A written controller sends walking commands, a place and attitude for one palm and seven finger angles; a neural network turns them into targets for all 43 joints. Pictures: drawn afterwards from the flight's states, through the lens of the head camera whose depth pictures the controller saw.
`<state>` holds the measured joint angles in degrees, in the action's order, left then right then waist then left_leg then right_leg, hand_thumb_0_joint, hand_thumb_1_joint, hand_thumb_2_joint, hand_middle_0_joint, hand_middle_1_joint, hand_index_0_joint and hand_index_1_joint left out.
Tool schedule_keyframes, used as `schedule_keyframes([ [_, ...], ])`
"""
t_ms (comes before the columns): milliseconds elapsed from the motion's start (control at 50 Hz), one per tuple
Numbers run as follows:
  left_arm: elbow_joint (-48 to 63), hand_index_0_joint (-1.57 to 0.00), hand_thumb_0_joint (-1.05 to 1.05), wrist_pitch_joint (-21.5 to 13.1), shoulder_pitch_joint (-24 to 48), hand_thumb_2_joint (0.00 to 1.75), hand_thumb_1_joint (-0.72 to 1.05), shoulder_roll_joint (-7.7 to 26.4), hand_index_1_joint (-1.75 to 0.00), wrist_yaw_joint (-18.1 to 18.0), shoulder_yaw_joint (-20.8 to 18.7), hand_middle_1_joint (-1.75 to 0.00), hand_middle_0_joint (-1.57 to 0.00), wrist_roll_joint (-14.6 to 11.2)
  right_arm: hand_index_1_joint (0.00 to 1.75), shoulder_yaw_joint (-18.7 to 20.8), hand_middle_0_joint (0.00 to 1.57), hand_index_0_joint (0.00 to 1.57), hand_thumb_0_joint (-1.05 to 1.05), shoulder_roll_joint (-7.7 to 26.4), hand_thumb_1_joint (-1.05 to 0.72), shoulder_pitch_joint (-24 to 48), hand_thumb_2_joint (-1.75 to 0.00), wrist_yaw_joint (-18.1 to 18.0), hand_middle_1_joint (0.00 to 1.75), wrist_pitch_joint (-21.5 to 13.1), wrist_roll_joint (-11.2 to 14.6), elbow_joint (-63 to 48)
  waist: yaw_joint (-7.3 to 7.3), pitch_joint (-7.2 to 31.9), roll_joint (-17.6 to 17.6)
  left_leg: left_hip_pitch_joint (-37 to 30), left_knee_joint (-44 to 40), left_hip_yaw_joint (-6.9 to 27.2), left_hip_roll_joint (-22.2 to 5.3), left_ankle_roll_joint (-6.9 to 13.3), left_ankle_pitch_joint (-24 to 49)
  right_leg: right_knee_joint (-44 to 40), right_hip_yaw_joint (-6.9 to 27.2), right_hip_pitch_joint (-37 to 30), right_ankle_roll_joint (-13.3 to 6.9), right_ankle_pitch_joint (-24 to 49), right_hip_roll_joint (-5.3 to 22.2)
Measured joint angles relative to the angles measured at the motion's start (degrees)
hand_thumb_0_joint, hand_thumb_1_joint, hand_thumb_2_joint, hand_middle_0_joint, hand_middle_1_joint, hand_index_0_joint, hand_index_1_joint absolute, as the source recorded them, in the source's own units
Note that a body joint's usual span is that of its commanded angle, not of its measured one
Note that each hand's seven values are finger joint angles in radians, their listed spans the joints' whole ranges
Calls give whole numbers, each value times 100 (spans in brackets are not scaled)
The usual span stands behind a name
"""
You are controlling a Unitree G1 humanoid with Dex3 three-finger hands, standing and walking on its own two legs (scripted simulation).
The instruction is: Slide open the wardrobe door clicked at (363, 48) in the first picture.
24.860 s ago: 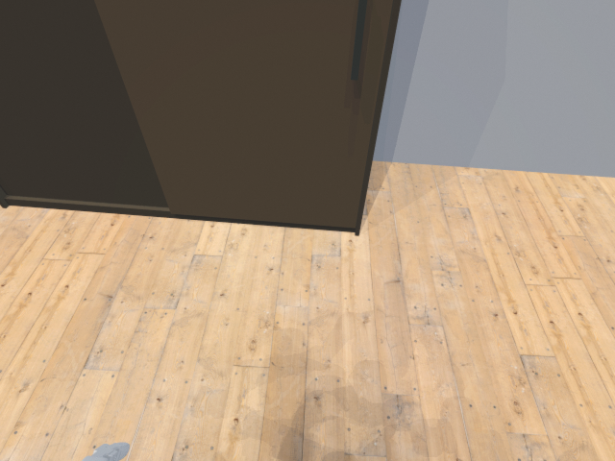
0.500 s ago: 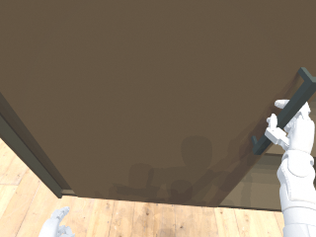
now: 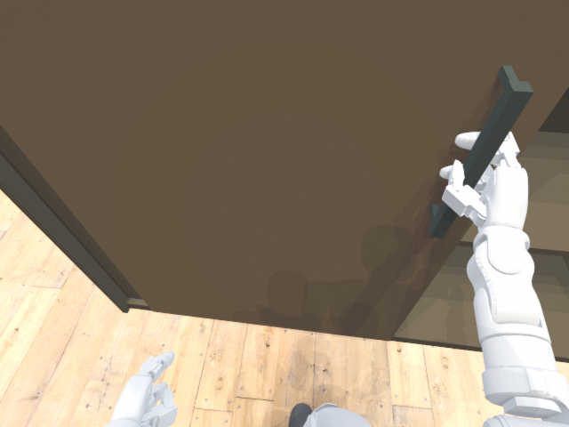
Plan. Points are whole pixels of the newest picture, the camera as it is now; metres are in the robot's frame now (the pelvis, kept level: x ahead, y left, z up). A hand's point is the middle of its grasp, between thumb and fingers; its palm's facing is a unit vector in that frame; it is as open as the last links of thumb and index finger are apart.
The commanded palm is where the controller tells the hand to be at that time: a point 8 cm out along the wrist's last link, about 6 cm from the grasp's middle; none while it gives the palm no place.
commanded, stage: stop walking and hold the door there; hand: right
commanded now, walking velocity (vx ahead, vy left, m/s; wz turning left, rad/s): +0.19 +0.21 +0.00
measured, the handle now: (465, 166) +0.44 -0.24 +0.13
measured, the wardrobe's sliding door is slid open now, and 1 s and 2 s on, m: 0.69 0.69 0.69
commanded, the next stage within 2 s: loosen the grip on the handle in 1.28 s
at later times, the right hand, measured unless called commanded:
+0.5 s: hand (457, 191) +0.38 -0.21 +0.13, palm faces +0.11 +0.99 -0.04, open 6.1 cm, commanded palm +0.36 -0.22 +0.11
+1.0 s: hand (450, 187) +0.39 -0.20 +0.14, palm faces +0.31 +0.94 -0.13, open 6.1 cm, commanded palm +0.36 -0.22 +0.11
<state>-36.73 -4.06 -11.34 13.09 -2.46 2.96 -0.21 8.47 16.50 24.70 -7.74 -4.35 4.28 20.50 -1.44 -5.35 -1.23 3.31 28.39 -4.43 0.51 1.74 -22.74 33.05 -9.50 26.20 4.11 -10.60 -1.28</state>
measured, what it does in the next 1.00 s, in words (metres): steps on the spot: right foot, then left foot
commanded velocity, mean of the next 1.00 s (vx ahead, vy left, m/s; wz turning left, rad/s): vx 0.05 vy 0.09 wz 0.00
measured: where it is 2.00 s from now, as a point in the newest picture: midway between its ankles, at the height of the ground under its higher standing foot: outside the picture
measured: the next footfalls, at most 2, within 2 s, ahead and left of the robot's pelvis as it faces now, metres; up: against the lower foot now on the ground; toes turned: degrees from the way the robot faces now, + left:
right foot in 0.28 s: +0.05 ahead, -0.12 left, +0.00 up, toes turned -6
left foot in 0.84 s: -0.04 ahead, +0.13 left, +0.00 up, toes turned -1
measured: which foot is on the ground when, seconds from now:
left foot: down 0.00-0.26, up 0.28-0.82, down 0.84-1.00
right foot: down 0.00-0.16, up 0.18-0.26, down 0.28-1.00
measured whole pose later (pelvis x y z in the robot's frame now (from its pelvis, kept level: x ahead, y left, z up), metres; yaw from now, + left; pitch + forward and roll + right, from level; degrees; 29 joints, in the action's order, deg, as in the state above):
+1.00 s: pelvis -0.03 +0.01 +0.01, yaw -1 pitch -1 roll -1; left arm -42.0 -4.7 -13.6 15.8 -5.6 0.9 -2.5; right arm 11.4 17.3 34.3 -6.9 -6.1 5.5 36.3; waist -0.1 -6.0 -1.0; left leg 8.1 32.4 -4.7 -1.4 0.9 -23.4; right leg 36.1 -3.0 20.6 0.1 -16.3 2.0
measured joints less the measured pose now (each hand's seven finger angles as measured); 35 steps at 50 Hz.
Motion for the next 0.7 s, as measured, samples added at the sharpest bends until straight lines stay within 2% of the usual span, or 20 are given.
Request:
schedule_keyframes([
  [20,-79,-21,1,20,-63,90,90,39,-30,-14,-51,-30,-21,-37,138,-29,43,24,-2,-11,-76,-1,-83,21,137,-15,0,-31,60,-35,-16,-5,235,-18,1,-153,-175,43,13,-50,-147,289,3],
  [60,-251,-21,1,41,-119,90,90,82,-30,-45,-161,-30,-21,-97,138,-94,43,24,-2,-52,-77,105,-84,32,137,18,36,-82,68,-139,65,306,1212,128,-25,-190,-563,133,-69,-128,-1016,399,-66],
  [80,-340,-21,1,49,-101,90,90,95,-30,-51,-205,-30,-21,-100,137,-114,43,24,-2,-66,-77,174,-84,10,138,53,28,-72,95,-208,85,543,1854,300,32,-144,-703,125,-83,-181,-1267,357,-86],
  [100,-434,-21,2,48,-72,90,91,85,-30,-49,-242,-30,-21,-80,137,-134,42,24,-1,-77,-77,245,-83,-9,138,91,29,-26,135,-282,130,744,2362,443,63,-88,-719,40,-76,-267,-1112,336,-122],
  [120,-510,-21,2,47,-55,90,91,70,-30,-39,-290,-30,-21,-40,136,-155,40,25,-1,-116,-77,326,-83,-23,138,131,27,61,154,-362,169,867,2610,511,60,-40,-721,-172,-69,-410,-593,390,-163],
  [140,-526,-20,2,52,-81,90,91,92,-30,-22,-359,-30,-21,-2,136,-192,37,25,-1,-206,-77,406,-83,-37,138,206,41,156,159,-421,105,888,2521,437,66,-7,-831,-467,-31,-564,-8,516,-178],
  [160,-483,-20,2,41,-152,90,91,155,-30,-4,-434,-30,-21,-2,135,-248,35,25,0,-320,-77,481,-82,-45,139,318,41,231,158,-437,-45,822,2123,213,67,58,-988,-696,33,-642,510,625,-164],
  [180,-423,-20,2,6,-256,90,91,197,-30,22,-487,-30,-20,-60,135,-338,34,25,0,-388,-77,579,-82,-15,139,387,26,313,154,-378,-86,729,1473,-42,-42,265,-1021,-346,-12,-432,726,324,-182],
  [200,-386,-20,2,-24,-328,90,91,184,-30,54,-461,-30,-20,-170,135,-447,34,24,0,-360,-77,689,-82,21,138,380,2,346,38,-256,149,791,913,11,-276,613,-695,872,111,41,261,-483,-332],
  [220,-391,-20,2,-52,-301,90,91,175,-30,65,-398,-30,-21,-202,135,-488,34,23,0,-319,-77,790,-82,55,138,306,28,322,-103,-216,399,990,791,149,-491,622,-71,2023,347,367,-314,-1184,-390],
  [240,-407,-20,2,-69,-209,90,91,177,-30,69,-354,-30,-21,-143,135,-479,35,23,0,-294,-77,837,-82,32,138,225,-2,230,-119,-257,487,1244,1149,246,-556,200,148,2362,644,354,-402,-1519,-279],
  [260,-368,-20,2,-67,-147,90,91,205,-30,84,-333,-30,-21,-90,135,-438,35,23,0,-264,-77,863,-83,70,138,115,-50,159,-33,-257,460,1515,1634,214,-586,-15,-6,1884,963,135,-305,-1357,-102],
  [280,-281,-20,2,-54,-107,90,91,256,-30,112,-378,-30,-21,-80,135,-435,36,22,0,-260,-77,928,-83,85,139,35,-44,88,105,-285,307,1779,2230,199,-528,-66,-322,1513,1134,89,-364,-697,68],
  [300,-298,-20,2,-31,30,90,91,211,-30,130,-450,-30,-20,-95,135,-432,37,21,-1,-225,-77,1030,-84,94,139,7,-11,11,159,-470,282,1978,2819,405,-459,-100,-533,1743,1106,190,-497,-580,40],
  [340,-453,-20,2,59,273,90,91,-23,-30,151,-467,-30,-20,-147,134,-428,37,19,-1,-147,-78,1109,-84,80,139,-48,27,-42,61,-708,356,2354,3806,820,-222,-191,-576,1904,905,174,-690,-819,43],
  [400,-592,-20,2,131,363,90,91,-399,-30,169,-298,-30,-20,-139,133,-438,34,20,0,-169,-78,1057,-83,27,139,-47,42,-92,-14,-769,307,2736,4562,781,-1,-298,-269,1352,873,26,-704,-653,144],
  [460,-588,-20,0,75,345,90,93,-635,-30,142,-228,-30,-21,-179,135,-500,34,22,2,-253,-77,1023,-82,-2,140,-2,24,-19,-119,-707,162,2774,4451,551,54,-364,43,571,968,-172,-657,-210,313],
  [580,-522,-21,0,-40,387,90,93,-547,-30,82,-81,-30,-21,-138,138,-738,36,27,4,-330,-76,1249,-81,55,139,137,2,574,-287,-394,33,2256,3571,336,-22,-433,9,-439,1237,-424,-566,358,542],
  [700,-373,-21,1,-222,501,90,91,-354,-30,-10,-109,-30,-21,-118,139,-745,35,27,5,-184,-76,1514,-81,40,133,266,74,1146,-285,-223,128,1655,2645,285,-50,-399,-528,-706,1361,-504,-430,527,537],
])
